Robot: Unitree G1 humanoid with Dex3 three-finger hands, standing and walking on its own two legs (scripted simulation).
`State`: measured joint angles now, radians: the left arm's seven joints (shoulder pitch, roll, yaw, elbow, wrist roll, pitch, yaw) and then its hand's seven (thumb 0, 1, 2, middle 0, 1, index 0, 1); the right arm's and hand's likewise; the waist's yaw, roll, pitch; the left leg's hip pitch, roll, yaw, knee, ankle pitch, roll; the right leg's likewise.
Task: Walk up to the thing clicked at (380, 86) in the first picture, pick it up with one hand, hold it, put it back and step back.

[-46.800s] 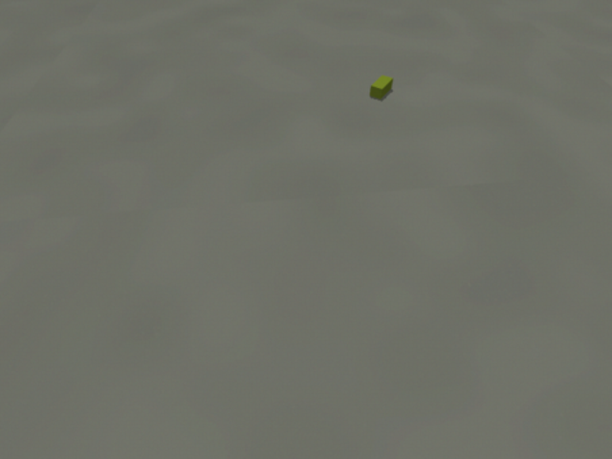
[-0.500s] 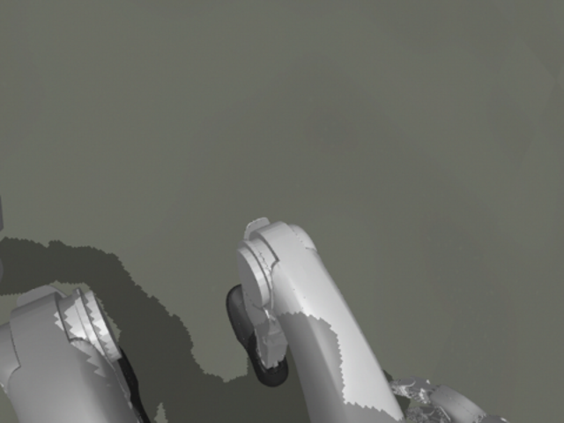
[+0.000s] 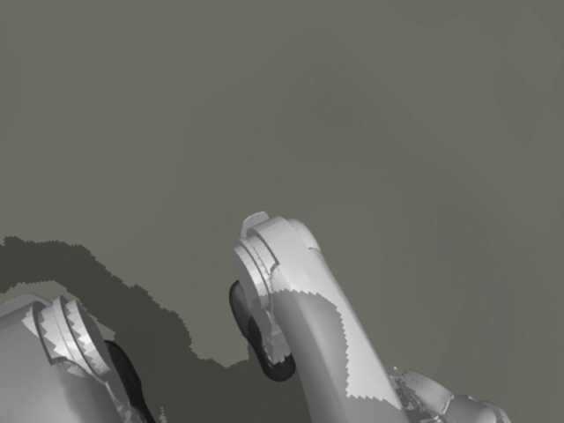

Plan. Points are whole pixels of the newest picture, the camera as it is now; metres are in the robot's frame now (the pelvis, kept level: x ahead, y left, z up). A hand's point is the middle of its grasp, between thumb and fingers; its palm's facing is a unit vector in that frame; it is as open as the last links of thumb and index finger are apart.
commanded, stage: rest palm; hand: left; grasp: from above
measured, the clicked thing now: out of the picture +0.40 +0.36 -0.28
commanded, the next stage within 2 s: close in 1.36 s
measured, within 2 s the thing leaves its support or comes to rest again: neither
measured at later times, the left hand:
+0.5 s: hand out of the picture +0.42 +0.33 -0.24, palm faces +0.13 -0.48 -0.87, open 13.4 cm
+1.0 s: hand out of the picture +0.41 +0.33 -0.24, palm faces +0.11 -0.47 -0.88, open 13.3 cm
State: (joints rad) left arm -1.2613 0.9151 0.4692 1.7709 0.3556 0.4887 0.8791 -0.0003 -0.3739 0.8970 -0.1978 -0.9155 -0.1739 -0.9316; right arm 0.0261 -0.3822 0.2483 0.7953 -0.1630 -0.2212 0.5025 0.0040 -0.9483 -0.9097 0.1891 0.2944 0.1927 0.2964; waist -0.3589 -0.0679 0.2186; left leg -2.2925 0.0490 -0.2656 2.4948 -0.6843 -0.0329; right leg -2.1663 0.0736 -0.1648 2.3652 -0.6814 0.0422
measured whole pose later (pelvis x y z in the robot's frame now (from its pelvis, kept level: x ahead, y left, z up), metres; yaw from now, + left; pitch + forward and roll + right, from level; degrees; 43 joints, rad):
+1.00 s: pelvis +0.00 +0.00 +0.00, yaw -1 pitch +26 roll -14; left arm -1.22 0.97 0.47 1.73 0.31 0.46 0.91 0.00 -0.37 0.90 -0.20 -0.90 -0.18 -0.94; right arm 0.02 -0.42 0.31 0.73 -0.17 -0.20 0.51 0.00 -0.95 -0.91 0.19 0.29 0.19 0.30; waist -0.38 -0.12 0.27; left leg -2.29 0.04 -0.30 2.52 -0.71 -0.04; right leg -2.15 0.07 -0.19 2.37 -0.70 0.04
